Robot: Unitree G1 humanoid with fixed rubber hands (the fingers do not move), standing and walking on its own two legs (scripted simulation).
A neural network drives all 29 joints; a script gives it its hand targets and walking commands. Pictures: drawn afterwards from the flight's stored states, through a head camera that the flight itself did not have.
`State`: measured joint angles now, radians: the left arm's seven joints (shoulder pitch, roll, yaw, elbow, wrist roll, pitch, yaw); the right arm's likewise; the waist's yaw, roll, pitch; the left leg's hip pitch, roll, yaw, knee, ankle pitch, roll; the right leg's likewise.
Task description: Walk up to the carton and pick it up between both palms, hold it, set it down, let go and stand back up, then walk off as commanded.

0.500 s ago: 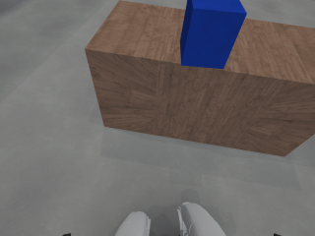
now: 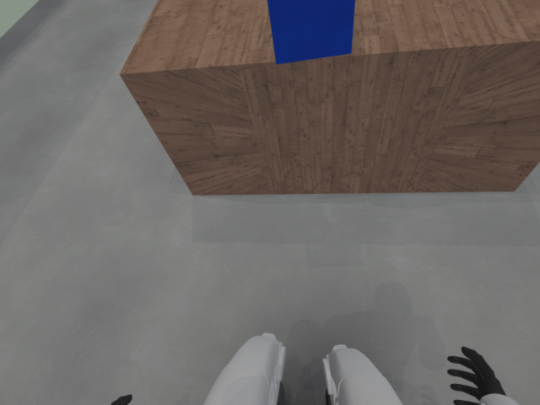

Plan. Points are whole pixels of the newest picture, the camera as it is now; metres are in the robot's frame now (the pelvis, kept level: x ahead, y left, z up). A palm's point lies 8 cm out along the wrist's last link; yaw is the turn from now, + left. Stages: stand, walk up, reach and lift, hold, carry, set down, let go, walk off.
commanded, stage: walk off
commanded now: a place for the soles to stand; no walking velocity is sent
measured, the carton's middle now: out of the picture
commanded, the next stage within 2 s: none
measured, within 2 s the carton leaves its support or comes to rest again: neither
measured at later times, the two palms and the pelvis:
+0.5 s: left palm out of the picture +0.00 +0.34 -0.14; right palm out of the picture +0.04 -0.22 -0.11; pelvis -0.06 +0.07 -0.01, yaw +1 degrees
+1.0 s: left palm out of the picture +0.00 +0.38 -0.12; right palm out of the picture +0.02 -0.25 -0.06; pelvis -0.07 +0.07 +0.02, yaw -3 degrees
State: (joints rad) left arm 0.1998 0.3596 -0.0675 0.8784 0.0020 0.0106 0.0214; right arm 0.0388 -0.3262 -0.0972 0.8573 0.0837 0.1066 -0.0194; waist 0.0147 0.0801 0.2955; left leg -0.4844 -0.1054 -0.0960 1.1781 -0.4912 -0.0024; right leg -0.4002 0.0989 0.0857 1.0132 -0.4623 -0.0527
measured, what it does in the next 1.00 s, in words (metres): steps on the spot: left foot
